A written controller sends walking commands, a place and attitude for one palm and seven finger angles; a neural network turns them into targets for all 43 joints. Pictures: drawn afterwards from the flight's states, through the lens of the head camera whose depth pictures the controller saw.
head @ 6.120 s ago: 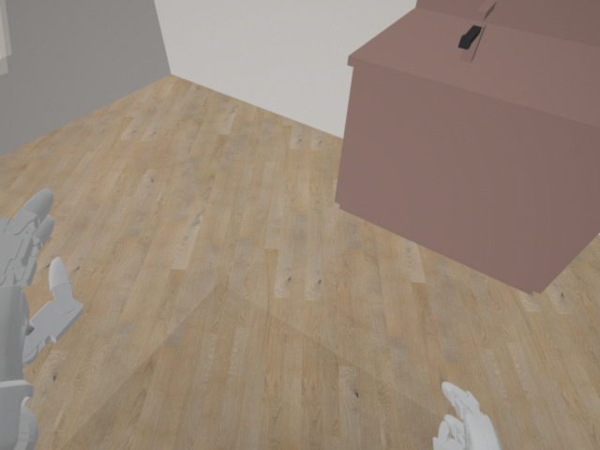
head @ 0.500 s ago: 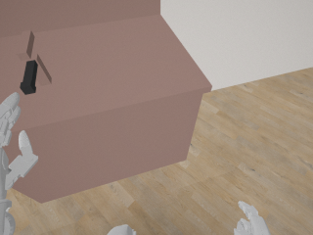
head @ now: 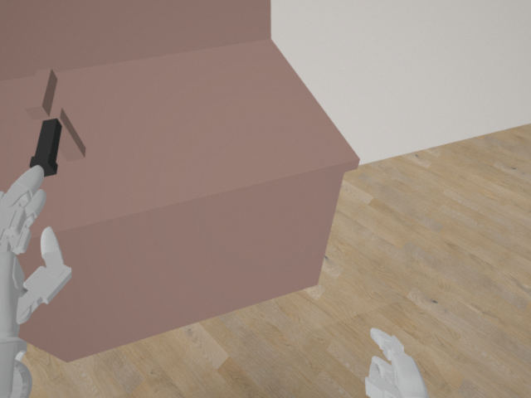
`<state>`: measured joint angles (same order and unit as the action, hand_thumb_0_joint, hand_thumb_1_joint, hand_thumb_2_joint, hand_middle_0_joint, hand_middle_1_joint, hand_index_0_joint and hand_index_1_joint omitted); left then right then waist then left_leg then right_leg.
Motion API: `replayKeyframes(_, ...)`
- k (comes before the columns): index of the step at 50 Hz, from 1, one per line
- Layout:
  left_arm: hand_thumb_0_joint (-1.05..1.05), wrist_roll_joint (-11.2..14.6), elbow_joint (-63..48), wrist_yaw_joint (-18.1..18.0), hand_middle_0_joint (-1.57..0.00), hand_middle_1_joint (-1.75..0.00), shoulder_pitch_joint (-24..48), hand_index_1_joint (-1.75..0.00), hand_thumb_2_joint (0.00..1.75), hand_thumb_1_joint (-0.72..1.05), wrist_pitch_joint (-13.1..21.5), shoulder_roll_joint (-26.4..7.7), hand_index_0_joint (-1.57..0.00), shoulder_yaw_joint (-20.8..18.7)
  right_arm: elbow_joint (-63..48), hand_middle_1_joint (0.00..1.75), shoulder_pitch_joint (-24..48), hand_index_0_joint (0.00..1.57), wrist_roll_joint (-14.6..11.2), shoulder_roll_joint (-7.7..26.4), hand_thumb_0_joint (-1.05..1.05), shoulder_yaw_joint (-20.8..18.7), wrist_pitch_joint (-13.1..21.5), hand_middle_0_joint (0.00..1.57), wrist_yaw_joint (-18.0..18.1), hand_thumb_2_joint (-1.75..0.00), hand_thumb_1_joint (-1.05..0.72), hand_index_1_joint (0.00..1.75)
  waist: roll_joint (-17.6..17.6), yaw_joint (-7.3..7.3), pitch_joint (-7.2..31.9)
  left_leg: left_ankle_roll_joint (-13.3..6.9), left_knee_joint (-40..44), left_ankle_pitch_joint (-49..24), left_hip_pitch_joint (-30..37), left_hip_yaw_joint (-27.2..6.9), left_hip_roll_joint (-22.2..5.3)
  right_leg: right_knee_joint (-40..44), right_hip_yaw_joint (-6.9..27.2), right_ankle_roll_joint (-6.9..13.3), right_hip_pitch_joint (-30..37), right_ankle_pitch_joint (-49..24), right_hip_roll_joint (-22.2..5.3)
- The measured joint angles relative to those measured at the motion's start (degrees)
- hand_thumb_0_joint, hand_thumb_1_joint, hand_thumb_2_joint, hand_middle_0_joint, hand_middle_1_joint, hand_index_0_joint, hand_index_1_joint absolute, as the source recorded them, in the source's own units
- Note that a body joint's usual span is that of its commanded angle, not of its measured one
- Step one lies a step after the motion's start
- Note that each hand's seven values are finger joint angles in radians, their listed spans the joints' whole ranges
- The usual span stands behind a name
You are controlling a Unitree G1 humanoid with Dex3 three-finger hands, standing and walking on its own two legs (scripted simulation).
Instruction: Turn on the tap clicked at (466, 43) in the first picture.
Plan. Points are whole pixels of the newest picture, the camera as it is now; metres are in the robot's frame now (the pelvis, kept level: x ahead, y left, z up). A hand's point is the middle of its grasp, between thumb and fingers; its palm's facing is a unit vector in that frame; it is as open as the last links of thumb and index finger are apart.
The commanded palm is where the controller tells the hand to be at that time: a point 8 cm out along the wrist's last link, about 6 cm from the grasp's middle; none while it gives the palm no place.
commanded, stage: come to a stop and stand still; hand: left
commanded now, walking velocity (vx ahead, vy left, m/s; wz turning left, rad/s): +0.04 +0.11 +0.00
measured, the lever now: (44, 165) +0.44 +0.41 +0.10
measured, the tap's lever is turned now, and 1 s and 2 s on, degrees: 0 0 0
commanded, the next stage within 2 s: look again from close up in 0.52 s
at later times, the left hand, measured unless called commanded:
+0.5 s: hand (45, 301) +0.18 +0.24 +0.16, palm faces +0.39 -0.85 -0.36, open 7.4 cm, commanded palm +0.13 +0.29 +0.18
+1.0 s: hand (20, 280) +0.20 +0.28 +0.16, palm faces +0.37 -0.85 -0.38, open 7.4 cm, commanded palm +0.14 +0.31 +0.18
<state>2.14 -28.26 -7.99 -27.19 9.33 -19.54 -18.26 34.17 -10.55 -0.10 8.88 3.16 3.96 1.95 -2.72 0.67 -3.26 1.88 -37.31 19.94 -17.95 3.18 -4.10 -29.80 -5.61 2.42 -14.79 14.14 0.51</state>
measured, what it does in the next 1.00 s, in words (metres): stands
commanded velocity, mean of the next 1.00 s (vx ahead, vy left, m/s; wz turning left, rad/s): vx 0.01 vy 0.01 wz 0.00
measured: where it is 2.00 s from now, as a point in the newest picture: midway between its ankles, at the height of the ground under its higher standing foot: outside the picture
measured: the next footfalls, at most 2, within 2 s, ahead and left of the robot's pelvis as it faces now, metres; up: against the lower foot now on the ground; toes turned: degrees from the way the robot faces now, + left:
right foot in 1.88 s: +0.11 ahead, -0.03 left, +0.00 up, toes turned +3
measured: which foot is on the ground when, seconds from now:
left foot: down 0.00-1.00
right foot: down 0.00-1.00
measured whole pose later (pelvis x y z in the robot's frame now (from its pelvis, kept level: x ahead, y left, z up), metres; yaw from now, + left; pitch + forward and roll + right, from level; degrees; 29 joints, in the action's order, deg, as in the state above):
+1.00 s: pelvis -0.02 +0.03 +0.00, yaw -1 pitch -2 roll +0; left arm 1.1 -22.6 -5.0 -21.9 14.1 -21.5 -20.3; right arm 34.0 -15.3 -0.2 10.4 1.7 9.8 1.3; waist 2.8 1.9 -3.7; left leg -2.9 -27.4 13.9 -11.8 4.4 1.4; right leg -27.1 -2.0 -0.4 -14.3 10.8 -1.5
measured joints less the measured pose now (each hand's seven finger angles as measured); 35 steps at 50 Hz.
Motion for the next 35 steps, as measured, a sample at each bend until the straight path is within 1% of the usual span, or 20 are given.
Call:
replayKeyframes(1, 0.01, -0.04, 0.24, -0.14, -0.21, -0.30, 0.03, -0.31, 0.90, 0.89, -0.28, 0.28, -0.22, 0.16, 0.39, 0.30, 0.00, 0.20, -0.04, 0.62, 0.01, -0.24, -0.34, 0.20, 0.24, -0.90, -0.90, 0.30, 0.11, -0.07, 0.16, -0.11, -1.24, 1.15, -0.17, -0.67, 0.92, 0.00, 0.16, 0.01, -0.24, -0.14, -0.18)
replayKeyframes(3, 0.01, -0.27, 0.48, -0.42, -0.21, -0.30, 0.09, -0.31, 0.90, 0.89, -0.38, 0.39, -0.22, 0.16, 0.98, 0.30, -0.11, 0.20, -0.05, 1.81, 0.01, -0.77, -0.96, 0.20, 0.81, -0.90, -0.91, 0.30, 0.49, -0.46, 0.34, -0.37, -1.10, 1.55, 0.42, -1.28, 2.15, 0.05, 0.18, -0.15, -0.55, -0.45, -0.48)
replayKeyframes(5, 0.01, -0.46, 0.23, -0.68, -0.21, -0.30, 0.18, -0.31, 0.90, 0.89, -0.33, 0.15, -0.22, 0.00, 1.10, 0.30, -0.46, 0.20, -0.07, 2.99, 0.01, -1.50, -1.49, 0.20, 1.27, -0.90, -0.91, 0.30, 0.70, -0.98, 0.38, -0.61, 2.11, -0.37, 2.08, -1.37, 2.60, -0.13, -0.18, -0.42, -0.79, -0.57, -0.51)
replayKeyframes(6, 0.01, -0.51, -0.09, -0.81, -0.21, -0.30, 0.25, -0.31, 0.90, 0.89, -0.26, -0.05, -0.22, -0.08, 1.04, 0.30, -0.70, 0.20, -0.08, 3.57, 0.01, -1.95, -1.67, 0.20, 1.46, -0.90, -0.91, 0.30, 0.72, -1.26, 0.33, -0.87, 4.43, -2.57, 3.15, -1.36, 2.58, -0.46, -0.49, -0.59, -0.93, -0.49, -0.46)
replayKeyframes(8, 0.01, -0.61, -0.27, -1.02, -0.21, -0.30, 0.38, -0.31, 0.90, 0.89, 0.01, -0.68, -0.22, -0.48, 1.49, 0.30, -0.84, 0.20, -0.14, 3.81, 0.01, -2.75, -2.12, 0.20, 1.79, -0.90, -0.91, 0.30, 2.45, -1.06, -0.21, -2.16, 5.92, -4.14, 4.25, -0.62, 3.43, -0.73, 0.10, -0.99, -0.70, -0.53, -1.26)
replayKeyframes(10, 0.01, -0.69, -0.51, -1.19, -0.21, -0.30, -0.35, -0.31, 0.90, 0.89, 0.30, -1.11, -0.22, -1.03, 1.05, 0.30, -1.48, 0.20, -0.05, 4.04, 0.01, -2.98, -2.25, 0.20, 2.11, -0.90, -0.91, 0.30, 3.50, -0.80, 0.18, -2.91, 7.06, -4.53, 4.81, 0.16, 3.73, 0.01, 0.86, -1.47, -0.58, -1.25, -1.47)
replayKeyframes(12, 0.01, -0.90, -0.51, -1.29, -0.21, -0.30, -0.65, -0.31, 0.90, 0.89, 0.95, -1.66, -0.22, -1.51, 0.45, 0.30, -2.11, 0.20, 0.07, 3.96, 0.01, -3.13, -1.63, 0.20, 2.39, -0.90, -0.91, 0.30, 3.97, -0.76, 0.59, -3.15, 7.61, -4.90, 4.80, 0.45, 3.82, -0.13, 1.19, -2.15, -0.94, -0.81, -1.56)
replayKeyframes(14, 0.01, -1.12, -0.11, -1.28, -0.21, -0.30, -0.32, -0.31, 0.90, 0.89, 1.57, -1.97, -0.22, -1.71, 0.14, 0.30, -2.50, 0.19, 0.05, 3.66, 0.01, -3.15, -0.81, 0.19, 2.38, -0.90, -0.91, 0.30, 4.09, -0.62, 0.75, -3.10, 7.37, -5.08, 4.55, 0.48, 3.76, 0.19, 1.22, -2.26, -0.97, -1.74, -1.50)
replayKeyframes(18, 0.01, -1.35, 1.56, -1.16, -0.21, -0.30, 1.02, -0.31, 0.90, 0.89, 2.05, -0.77, -0.21, -0.98, 0.52, 0.30, -2.41, 0.19, -0.05, 3.02, 0.01, -2.59, 0.12, 0.19, 1.96, -0.90, -0.91, 0.30, 3.13, -0.26, 1.11, -2.73, 6.40, -5.02, 4.04, 0.34, 3.06, 0.78, 1.02, -1.17, -0.83, -2.85, -0.79)
replayKeyframes(24, 0.01, -1.33, 3.26, -0.87, -0.21, -0.30, 1.26, -0.31, 0.90, 0.89, 1.45, 1.19, -0.21, 0.77, 1.37, 0.30, -2.24, 0.20, 0.40, 2.10, 0.01, -1.61, 0.09, 0.20, 1.43, -0.90, -0.91, 0.30, 1.90, -0.22, 2.35, -2.46, 6.26, -5.52, 3.09, 0.33, 2.34, 2.45, 0.99, -0.72, -1.02, -4.29, -0.02)
replayKeyframes(30, 0.01, -1.42, 3.34, -0.84, -0.21, -0.30, 1.31, -0.31, 0.90, 0.89, 1.04, 0.62, -0.21, 0.85, 1.54, 0.30, -2.81, 0.20, 0.56, 1.81, 0.01, -1.22, -0.27, 0.20, 1.56, -0.90, -0.91, 0.30, 1.90, -0.44, 2.40, -2.75, 8.31, -6.85, 3.52, 0.47, 2.66, 4.28, 1.25, -1.25, -0.68, -5.33, -0.16)
replayKeyframes(31, 0.01, -1.42, 3.31, -0.86, -0.21, -0.30, 1.31, -0.31, 0.90, 0.89, 1.04, 0.38, -0.21, 0.64, 1.47, 0.30, -2.96, 0.20, 0.52, 1.77, 0.01, -1.19, -0.25, 0.20, 1.62, -0.90, -0.91, 0.30, 1.97, -0.48, 2.31, -2.78, 8.76, -7.10, 3.70, 0.48, 2.79, 4.47, 1.31, -1.32, -0.61, -5.45, -0.25)
replayKeyframes(32, 0.01, -3.59, 3.90, 0.54, -0.21, -0.30, 4.36, -0.31, 0.90, 0.89, 0.87, -1.86, -0.22, -0.41, 0.96, 0.30, -3.85, 0.20, 0.95, 1.63, 0.01, -1.71, 0.76, 0.20, 1.72, -0.90, -0.91, 0.30, 2.12, 0.65, 1.63, -2.80, 8.20, -7.01, 3.17, 0.37, 2.60, 4.53, 1.09, -1.26, -0.76, -5.85, -0.15)
replayKeyframes(33, 0.01, -4.27, 6.33, 1.86, -0.22, -0.30, 9.13, -0.31, 0.90, 0.89, 2.40, -4.97, -0.22, -1.98, 1.13, 0.30, -4.41, 0.20, 0.90, 1.52, 0.01, -1.90, 1.82, 0.20, 1.69, -0.90, -0.91, 0.30, 2.46, 1.58, 1.12, -2.82, 7.20, -6.89, 2.03, -0.19, 2.57, 4.04, 0.55, -1.01, -1.47, -5.94, -0.14)
replayKeyframes(34, 0.01, -3.75, 9.43, 2.57, -0.22, -0.30, 13.42, -0.31, 0.89, 0.88, 4.00, -7.13, -0.22, -3.58, 1.61, 0.30, -4.40, 0.20, 0.60, 1.55, 0.01, -1.83, 2.37, 0.20, 1.41, -0.90, -0.91, 0.30, 2.73, 2.35, 0.60, -2.76, 6.46, -6.82, 1.32, -0.48, 2.48, 3.71, 0.30, -0.75, -1.94, -5.93, -0.05)
replayKeyframes(35, 0.01, -2.58, 12.02, 2.75, -0.22, -0.30, 16.26, -0.31, 0.89, 0.88, 4.98, -7.84, -0.22, -5.06, 1.81, 0.30, -4.16, 0.20, 0.21, 1.76, 0.01, -1.81, 2.69, 0.20, 0.80, -0.90, -0.91, 0.30, 2.76, 2.74, 0.08, -2.67, 6.28, -6.96, 1.23, -0.43, 2.40, 3.80, 0.49, -0.62, -2.02, -6.08, 0.12)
